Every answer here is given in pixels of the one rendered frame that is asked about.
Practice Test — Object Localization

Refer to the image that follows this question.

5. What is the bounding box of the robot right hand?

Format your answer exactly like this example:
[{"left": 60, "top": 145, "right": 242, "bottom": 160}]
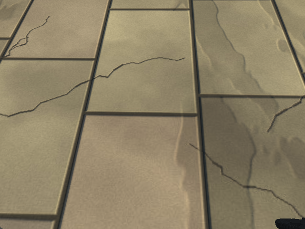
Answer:
[{"left": 275, "top": 218, "right": 305, "bottom": 229}]

